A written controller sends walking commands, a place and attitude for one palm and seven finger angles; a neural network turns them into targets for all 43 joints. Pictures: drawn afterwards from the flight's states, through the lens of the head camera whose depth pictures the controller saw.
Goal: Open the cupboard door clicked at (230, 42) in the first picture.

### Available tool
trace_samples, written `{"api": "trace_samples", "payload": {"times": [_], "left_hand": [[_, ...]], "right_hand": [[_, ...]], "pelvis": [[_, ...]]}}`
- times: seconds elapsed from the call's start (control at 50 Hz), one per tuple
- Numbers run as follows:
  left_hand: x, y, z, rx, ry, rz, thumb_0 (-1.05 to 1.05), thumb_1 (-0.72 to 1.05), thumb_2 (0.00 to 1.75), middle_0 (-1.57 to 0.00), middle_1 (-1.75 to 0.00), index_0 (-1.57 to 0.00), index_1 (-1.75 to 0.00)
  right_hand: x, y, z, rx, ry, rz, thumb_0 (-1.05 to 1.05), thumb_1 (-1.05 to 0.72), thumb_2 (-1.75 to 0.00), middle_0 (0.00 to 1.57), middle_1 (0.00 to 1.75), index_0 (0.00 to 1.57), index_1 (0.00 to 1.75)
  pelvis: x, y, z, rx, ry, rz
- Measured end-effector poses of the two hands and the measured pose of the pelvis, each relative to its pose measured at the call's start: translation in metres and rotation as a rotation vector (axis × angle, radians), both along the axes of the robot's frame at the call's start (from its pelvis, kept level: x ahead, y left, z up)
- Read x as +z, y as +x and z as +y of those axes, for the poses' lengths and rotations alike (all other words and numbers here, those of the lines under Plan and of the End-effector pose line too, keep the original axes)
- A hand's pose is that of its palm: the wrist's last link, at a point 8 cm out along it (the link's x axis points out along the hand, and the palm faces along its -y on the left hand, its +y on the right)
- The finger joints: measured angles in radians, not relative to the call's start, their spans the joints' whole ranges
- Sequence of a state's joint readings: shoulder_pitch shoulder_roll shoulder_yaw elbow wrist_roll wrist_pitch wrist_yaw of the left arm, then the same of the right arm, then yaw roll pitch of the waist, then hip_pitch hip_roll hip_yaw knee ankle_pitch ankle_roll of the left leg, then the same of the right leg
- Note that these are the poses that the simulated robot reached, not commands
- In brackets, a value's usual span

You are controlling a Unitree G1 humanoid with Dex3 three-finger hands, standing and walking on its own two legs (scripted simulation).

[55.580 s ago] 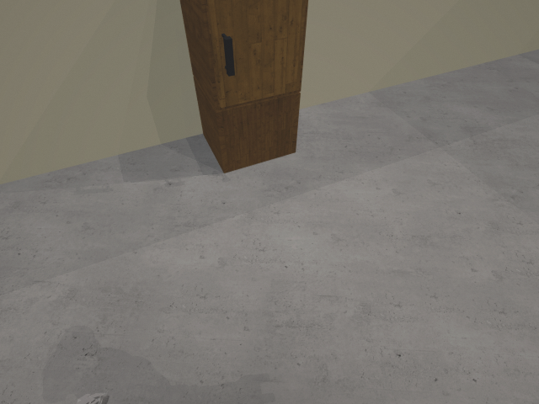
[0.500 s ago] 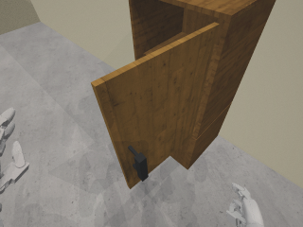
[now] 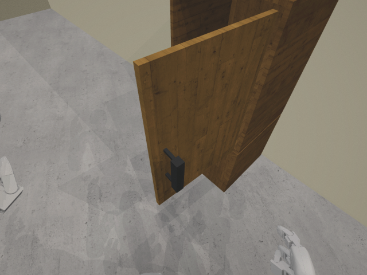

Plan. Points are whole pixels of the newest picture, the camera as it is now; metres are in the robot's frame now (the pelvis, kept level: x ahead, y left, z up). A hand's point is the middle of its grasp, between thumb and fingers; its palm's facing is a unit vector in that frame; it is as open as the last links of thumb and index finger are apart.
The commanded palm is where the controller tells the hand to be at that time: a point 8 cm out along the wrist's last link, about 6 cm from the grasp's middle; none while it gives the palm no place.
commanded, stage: step back with the hand held close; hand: left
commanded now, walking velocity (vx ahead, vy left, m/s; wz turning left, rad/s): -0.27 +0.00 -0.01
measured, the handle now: (172, 170) +0.41 +0.07 -0.08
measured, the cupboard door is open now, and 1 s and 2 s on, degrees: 85 85 85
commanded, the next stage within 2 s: stop stepping back and stand still in 0.92 s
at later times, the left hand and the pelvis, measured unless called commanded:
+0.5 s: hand (7, 220) +0.15 +0.26 +0.17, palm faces +0.43 -0.76 -0.49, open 7.4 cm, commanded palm +0.08 +0.30 +0.19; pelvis -0.05 +0.00 +0.00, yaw +2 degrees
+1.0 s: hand out of the picture +0.09 +0.23 +0.18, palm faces +0.30 -0.83 -0.47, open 7.4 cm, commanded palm +0.01 +0.28 +0.19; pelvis -0.15 -0.01 +0.00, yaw -5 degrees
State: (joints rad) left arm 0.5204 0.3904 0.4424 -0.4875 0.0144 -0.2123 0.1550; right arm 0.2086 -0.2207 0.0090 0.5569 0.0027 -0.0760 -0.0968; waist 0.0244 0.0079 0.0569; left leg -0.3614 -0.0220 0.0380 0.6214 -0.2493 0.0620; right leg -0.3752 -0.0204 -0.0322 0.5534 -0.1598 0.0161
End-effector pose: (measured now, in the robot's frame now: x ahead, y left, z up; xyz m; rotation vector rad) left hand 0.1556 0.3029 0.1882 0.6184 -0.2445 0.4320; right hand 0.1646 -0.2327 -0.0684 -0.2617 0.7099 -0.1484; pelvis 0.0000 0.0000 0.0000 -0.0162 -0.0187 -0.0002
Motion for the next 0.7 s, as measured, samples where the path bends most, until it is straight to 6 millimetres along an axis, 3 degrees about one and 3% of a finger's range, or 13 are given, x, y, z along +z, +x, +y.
{"api": "trace_samples", "payload": {"times": [0.26, 0.36, 0.52, 0.7], "left_hand": [[-0.002, -0.009, 0.002, -0.060, 0.028, -0.008, 0.01, 0.89, 0.89, -0.22, -0.30, -0.21, -0.30], [0.002, -0.027, 0.005, -0.027, 0.065, -0.017, 0.02, 0.89, 0.89, -0.22, -0.30, -0.22, -0.30], [-0.004, -0.045, -0.007, -0.064, -0.024, -0.017, 0.02, 0.89, 0.89, -0.22, -0.30, -0.21, -0.30], [0.001, -0.073, 0.023, -0.045, 0.006, 0.016, 0.02, 0.89, 0.89, -0.22, -0.30, -0.22, -0.30]], "right_hand": [[-0.001, -0.032, -0.008, -0.029, -0.038, 0.036, 0.01, -0.90, -0.90, 0.21, 0.30, 0.20, 0.30], [-0.004, -0.031, -0.007, 0.008, -0.037, 0.037, 0.01, -0.90, -0.90, 0.21, 0.30, 0.20, 0.30], [0.003, -0.030, -0.004, 0.020, -0.022, 0.008, 0.01, -0.90, -0.90, 0.21, 0.30, 0.20, 0.30], [0.018, -0.058, 0.015, 0.017, -0.051, 0.012, 0.01, -0.90, -0.90, 0.21, 0.30, 0.20, 0.30]], "pelvis": [[-0.003, -0.021, 0.002, 0.030, -0.017, 0.015], [-0.005, -0.027, -0.004, 0.030, -0.014, 0.027], [-0.001, -0.048, -0.003, 0.040, -0.016, 0.031], [0.009, -0.073, 0.009, 0.057, -0.067, 0.049]]}}
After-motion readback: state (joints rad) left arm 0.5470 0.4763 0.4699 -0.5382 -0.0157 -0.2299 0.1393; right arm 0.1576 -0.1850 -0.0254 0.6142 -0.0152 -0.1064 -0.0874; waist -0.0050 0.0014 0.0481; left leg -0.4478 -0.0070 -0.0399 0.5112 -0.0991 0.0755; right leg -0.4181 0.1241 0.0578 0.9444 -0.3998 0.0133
